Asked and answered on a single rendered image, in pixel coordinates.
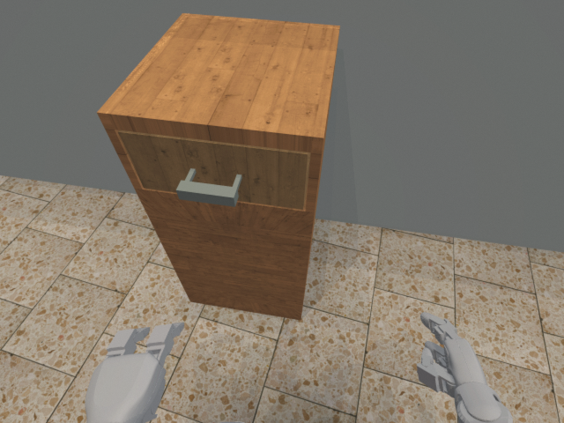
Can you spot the drawer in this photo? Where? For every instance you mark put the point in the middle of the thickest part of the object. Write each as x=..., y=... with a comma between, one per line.
x=269, y=176

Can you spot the right robot hand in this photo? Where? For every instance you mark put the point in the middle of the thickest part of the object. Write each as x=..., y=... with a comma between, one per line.
x=458, y=363

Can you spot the handle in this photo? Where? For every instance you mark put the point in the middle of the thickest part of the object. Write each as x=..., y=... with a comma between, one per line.
x=208, y=193

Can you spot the cabinet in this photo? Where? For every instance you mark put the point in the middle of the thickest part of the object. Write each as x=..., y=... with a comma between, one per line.
x=241, y=81

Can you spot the left robot hand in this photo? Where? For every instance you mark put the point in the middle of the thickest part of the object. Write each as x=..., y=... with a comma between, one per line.
x=127, y=387

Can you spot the robot right forearm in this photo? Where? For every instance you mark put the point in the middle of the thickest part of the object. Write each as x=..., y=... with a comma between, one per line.
x=476, y=402

